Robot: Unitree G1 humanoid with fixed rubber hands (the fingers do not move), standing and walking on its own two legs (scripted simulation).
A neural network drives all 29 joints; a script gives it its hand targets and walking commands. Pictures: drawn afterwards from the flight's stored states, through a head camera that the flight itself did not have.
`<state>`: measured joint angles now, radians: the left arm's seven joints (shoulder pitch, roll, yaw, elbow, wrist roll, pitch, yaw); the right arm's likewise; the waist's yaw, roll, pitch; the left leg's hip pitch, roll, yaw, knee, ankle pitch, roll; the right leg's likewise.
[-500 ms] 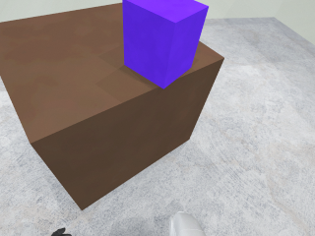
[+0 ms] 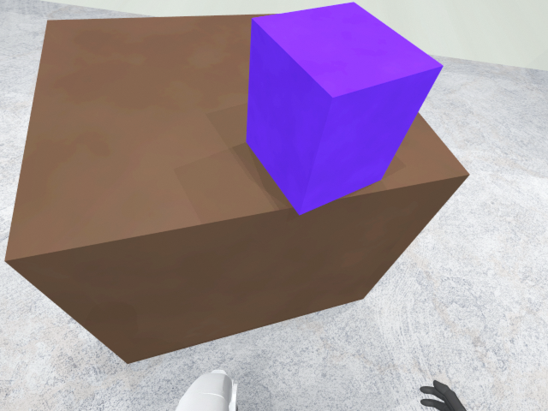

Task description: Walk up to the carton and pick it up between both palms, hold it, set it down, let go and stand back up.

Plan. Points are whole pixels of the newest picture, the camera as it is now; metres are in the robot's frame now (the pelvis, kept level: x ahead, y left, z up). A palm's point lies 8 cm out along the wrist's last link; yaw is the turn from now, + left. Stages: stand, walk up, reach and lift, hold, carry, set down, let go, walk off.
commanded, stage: walk up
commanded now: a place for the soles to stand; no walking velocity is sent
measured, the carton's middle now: (325, 111) +0.58 -0.03 +0.10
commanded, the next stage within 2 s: none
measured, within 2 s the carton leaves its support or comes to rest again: neither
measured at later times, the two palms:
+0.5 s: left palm (224, 369) +0.19 +0.09 -0.13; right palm (540, 377) +0.23 -0.45 -0.12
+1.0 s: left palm out of the picture +0.03 +0.09 -0.12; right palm (475, 309) +0.33 -0.35 -0.10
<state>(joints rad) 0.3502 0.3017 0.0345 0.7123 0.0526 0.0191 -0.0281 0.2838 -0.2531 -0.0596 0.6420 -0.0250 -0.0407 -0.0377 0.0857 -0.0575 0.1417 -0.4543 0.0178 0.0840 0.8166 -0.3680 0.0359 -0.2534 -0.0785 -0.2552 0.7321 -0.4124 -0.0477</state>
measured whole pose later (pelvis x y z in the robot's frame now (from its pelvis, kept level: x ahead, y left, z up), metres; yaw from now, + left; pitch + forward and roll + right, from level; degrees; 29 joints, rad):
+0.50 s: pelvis +0.11 -0.18 -0.03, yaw +11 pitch -5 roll -1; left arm 0.21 0.27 0.03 0.64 0.02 0.04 -0.04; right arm 0.31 -0.31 -0.07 0.65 -0.05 0.03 -0.06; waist -0.03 0.00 0.16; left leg -0.48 0.04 -0.19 1.19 -0.60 -0.03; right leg -0.46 -0.11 -0.05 0.94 -0.39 0.05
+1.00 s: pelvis +0.11 -0.18 +0.00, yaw +26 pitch -3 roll +1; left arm 0.34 0.32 0.03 0.72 0.00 0.05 0.00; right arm 0.20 -0.24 -0.01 0.69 -0.02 0.01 0.00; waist 0.03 -0.04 0.13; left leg -0.34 -0.04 -0.03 0.75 -0.35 0.03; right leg -0.40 -0.14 -0.07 0.92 -0.56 0.02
